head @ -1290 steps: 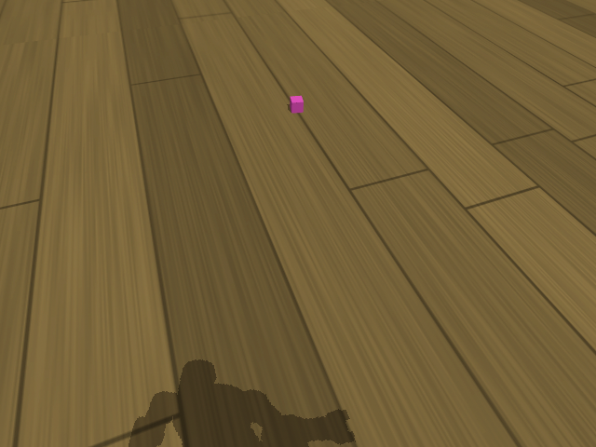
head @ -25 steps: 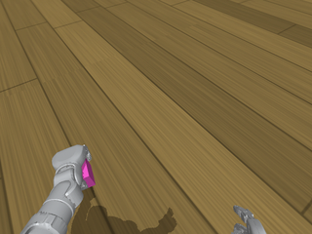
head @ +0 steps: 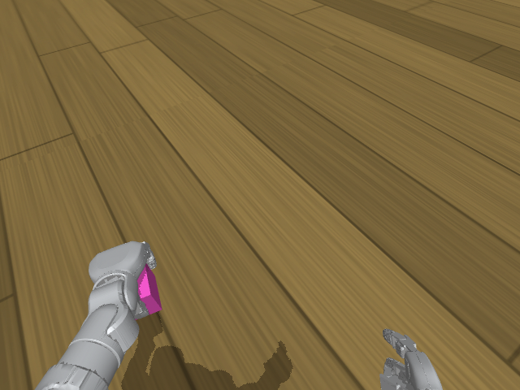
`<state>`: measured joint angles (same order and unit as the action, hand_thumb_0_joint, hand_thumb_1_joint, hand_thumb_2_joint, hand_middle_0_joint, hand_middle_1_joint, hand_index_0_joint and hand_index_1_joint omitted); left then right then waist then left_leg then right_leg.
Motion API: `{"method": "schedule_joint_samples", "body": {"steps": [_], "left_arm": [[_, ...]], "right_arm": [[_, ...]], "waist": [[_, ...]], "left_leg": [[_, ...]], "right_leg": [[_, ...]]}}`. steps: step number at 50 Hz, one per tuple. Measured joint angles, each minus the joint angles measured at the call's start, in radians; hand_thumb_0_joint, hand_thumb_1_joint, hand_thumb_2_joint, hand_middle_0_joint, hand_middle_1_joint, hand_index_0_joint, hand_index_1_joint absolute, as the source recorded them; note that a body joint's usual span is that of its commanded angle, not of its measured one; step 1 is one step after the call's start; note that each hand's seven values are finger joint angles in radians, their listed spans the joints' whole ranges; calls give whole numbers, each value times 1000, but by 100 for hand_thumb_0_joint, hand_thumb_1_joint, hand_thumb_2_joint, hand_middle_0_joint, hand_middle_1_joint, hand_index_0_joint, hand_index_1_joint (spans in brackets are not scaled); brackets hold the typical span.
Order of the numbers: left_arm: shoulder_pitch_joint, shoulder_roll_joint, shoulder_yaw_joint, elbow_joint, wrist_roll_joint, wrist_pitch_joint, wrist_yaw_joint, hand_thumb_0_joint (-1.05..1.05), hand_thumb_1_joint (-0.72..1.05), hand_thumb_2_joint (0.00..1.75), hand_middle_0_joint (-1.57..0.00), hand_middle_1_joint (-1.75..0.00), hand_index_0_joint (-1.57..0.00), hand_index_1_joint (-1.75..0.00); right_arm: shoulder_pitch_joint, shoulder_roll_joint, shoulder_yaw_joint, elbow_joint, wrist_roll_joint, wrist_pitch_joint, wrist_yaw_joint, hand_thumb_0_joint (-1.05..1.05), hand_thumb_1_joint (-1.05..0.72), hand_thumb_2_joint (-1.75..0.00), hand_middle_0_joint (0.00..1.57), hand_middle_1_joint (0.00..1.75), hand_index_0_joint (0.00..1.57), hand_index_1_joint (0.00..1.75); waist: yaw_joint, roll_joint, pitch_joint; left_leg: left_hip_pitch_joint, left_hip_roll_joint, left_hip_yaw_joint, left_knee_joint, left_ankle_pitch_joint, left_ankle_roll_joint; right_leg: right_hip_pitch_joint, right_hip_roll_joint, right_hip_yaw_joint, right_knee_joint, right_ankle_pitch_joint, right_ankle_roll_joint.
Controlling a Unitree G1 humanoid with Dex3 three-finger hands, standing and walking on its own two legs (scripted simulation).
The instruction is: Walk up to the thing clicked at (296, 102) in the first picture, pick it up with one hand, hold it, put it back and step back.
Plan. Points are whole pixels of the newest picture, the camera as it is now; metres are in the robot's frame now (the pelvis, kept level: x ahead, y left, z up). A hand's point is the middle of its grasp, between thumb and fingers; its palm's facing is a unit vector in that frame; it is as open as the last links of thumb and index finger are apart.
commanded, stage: hold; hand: left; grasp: from above
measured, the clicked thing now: (133, 292) +0.30 +0.23 -0.06
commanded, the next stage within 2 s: crouch in 0.96 s
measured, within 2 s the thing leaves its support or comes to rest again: neither
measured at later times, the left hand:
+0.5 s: hand (129, 285) +0.29 +0.22 -0.02, palm faces -0.40 -0.19 -0.90, open 10.3 cm
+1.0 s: hand (127, 279) +0.31 +0.23 -0.02, palm faces -0.39 -0.18 -0.90, open 10.2 cm
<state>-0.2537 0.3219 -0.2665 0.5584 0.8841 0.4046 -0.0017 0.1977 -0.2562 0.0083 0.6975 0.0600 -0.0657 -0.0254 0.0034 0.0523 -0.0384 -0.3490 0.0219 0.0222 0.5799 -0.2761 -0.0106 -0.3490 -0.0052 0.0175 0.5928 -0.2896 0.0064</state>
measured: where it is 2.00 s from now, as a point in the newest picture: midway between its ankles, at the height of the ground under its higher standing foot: outside the picture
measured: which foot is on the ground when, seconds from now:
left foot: down 0.00-1.00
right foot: down 0.00-1.00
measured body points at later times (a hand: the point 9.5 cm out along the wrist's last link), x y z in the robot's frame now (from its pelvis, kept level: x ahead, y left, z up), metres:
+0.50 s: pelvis +0.00 +0.00 +0.00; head +0.01 -0.03 +0.45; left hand +0.31 +0.23 +0.03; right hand +0.17 -0.24 -0.10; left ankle +0.01 +0.13 -0.73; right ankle +0.01 -0.12 -0.73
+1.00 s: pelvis +0.01 +0.00 +0.01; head +0.02 -0.02 +0.46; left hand +0.32 +0.23 +0.03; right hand +0.17 -0.24 -0.10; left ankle +0.01 +0.13 -0.73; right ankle +0.01 -0.12 -0.73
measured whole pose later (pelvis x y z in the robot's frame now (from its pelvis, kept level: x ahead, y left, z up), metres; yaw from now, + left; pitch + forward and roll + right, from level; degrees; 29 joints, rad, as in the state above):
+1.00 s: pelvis +0.01 +0.00 +0.01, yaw +0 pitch +2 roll +0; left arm -0.24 0.34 -0.25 0.51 0.90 0.38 -0.06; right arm 0.20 -0.25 0.00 0.68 0.07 -0.04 -0.03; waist 0.02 0.06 -0.03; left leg -0.28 0.02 0.03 0.51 -0.26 -0.01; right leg -0.28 0.00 0.02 0.52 -0.27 0.01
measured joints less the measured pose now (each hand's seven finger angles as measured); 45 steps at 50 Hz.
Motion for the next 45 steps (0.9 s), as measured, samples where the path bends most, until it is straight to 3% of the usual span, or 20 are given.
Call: {"method": "schedule_joint_samples", "body": {"steps": [24, 45], "left_arm": [[35, 22, 8, -86, 13, -10, -77, 0, -12, 69, -67, -66, -69, -61], [13, 29, 13, -53, 21, -22, -71, -1, -11, 67, -66, -66, -69, -61]], "right_arm": [[-17, 2, 5, -23, 5, 7, -12, 1, -91, -90, 20, 30, 20, 30], [-5, 4, -6, -16, 7, 20, -5, 1, -91, -90, 20, 30, 20, 30]], "waist": [[15, 9, 8], [14, 3, 12]], "left_leg": [[45, 2, -1, -46, 15, -4], [63, 1, 4, -69, 18, 0]], "right_leg": [[41, 2, -2, -38, 10, -4], [62, 1, 3, -69, 19, 0]]}}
